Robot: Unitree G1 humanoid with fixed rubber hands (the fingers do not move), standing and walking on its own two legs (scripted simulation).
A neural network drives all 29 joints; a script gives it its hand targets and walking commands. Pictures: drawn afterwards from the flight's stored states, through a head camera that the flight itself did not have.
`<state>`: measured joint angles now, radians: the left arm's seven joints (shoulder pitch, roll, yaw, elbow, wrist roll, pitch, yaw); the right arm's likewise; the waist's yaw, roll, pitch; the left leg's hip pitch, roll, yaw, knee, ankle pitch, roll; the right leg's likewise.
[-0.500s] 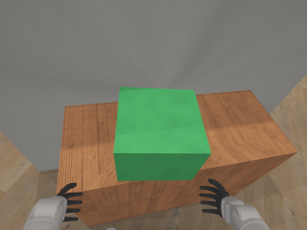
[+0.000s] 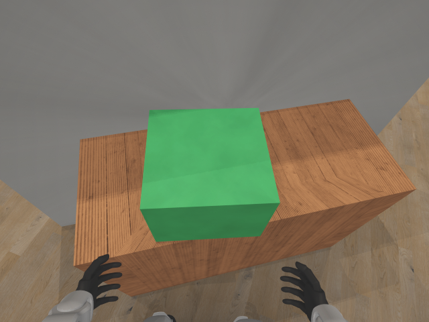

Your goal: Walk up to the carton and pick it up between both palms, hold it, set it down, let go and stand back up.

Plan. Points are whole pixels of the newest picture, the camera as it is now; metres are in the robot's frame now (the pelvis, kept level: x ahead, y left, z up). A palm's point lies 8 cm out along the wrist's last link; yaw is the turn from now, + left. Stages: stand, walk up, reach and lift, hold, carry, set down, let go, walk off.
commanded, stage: reach and lift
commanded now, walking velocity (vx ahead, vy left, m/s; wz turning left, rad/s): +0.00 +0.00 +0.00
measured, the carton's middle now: (206, 175) +0.45 +0.01 -0.08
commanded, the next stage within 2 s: none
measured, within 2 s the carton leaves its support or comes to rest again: neither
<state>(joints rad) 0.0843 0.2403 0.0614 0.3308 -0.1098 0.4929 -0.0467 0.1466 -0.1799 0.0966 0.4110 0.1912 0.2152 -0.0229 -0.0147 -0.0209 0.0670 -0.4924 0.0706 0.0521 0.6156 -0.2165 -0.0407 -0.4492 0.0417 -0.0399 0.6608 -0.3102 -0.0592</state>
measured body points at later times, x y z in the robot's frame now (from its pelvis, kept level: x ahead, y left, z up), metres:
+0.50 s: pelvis +0.01 +0.01 +0.01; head +0.03 +0.02 +0.46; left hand +0.16 +0.23 -0.09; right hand +0.17 -0.19 -0.08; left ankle +0.05 +0.15 -0.72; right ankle +0.01 -0.08 -0.72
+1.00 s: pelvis +0.04 +0.02 +0.02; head +0.05 +0.03 +0.47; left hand +0.20 +0.22 -0.07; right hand +0.20 -0.22 -0.06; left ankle +0.05 +0.15 -0.72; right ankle +0.02 -0.08 -0.72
